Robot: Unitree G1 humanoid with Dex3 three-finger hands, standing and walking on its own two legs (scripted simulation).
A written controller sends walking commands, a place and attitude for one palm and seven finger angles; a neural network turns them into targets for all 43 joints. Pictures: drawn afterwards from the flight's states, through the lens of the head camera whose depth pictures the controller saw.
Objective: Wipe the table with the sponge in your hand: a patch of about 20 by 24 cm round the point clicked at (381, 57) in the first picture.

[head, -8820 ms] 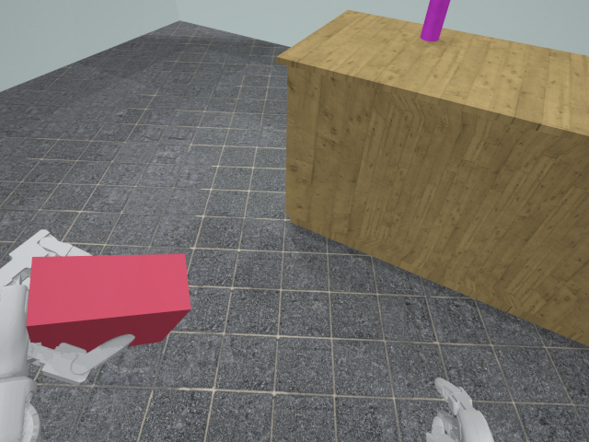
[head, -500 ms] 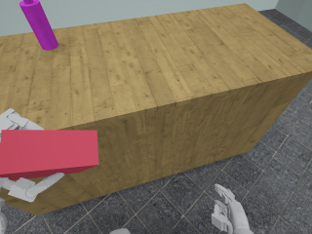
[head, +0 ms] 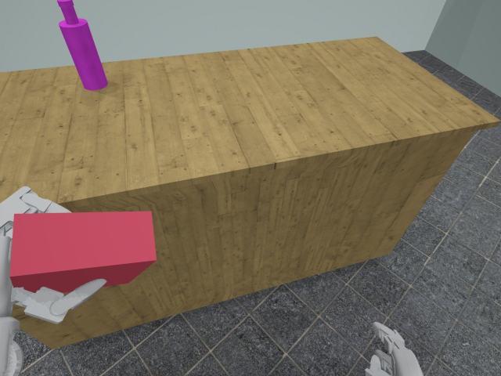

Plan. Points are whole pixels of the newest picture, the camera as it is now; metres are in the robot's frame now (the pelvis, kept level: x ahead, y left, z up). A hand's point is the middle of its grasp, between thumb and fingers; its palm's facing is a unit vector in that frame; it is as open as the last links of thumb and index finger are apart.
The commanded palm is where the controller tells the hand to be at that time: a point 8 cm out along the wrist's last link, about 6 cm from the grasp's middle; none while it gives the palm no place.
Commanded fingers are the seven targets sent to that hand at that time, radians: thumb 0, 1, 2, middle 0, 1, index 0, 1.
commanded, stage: come to a stop and stand still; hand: left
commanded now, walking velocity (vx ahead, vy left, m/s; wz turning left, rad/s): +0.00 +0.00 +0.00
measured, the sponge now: (103, 254) +0.22 +0.21 +0.14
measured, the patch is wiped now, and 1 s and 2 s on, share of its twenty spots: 0.00 0.00 0.00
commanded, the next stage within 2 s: look again from close up in 0.52 s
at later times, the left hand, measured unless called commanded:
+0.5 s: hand (47, 264) +0.20 +0.25 +0.16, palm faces +0.40 -0.82 -0.42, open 10.2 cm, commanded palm +0.15 +0.29 +0.18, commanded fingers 0.00 0.10 1.30 -1.20 -1.60 -1.20 -1.60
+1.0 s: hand (41, 224) +0.26 +0.30 +0.15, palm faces +0.35 -0.86 -0.38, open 10.2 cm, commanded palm +0.20 +0.33 +0.18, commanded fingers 0.00 0.10 1.30 -1.20 -1.60 -1.20 -1.60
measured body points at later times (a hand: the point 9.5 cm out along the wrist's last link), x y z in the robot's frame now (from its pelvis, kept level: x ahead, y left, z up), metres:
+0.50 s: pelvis -0.01 +0.01 +0.00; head -0.01 +0.01 +0.45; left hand +0.17 +0.29 +0.18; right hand +0.14 -0.21 -0.09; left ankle +0.02 +0.11 -0.73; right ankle +0.06 -0.07 -0.73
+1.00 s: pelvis +0.03 +0.05 +0.01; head +0.05 +0.07 +0.45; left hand +0.23 +0.34 +0.17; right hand +0.20 -0.17 -0.07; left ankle +0.03 +0.11 -0.73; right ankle +0.06 -0.07 -0.73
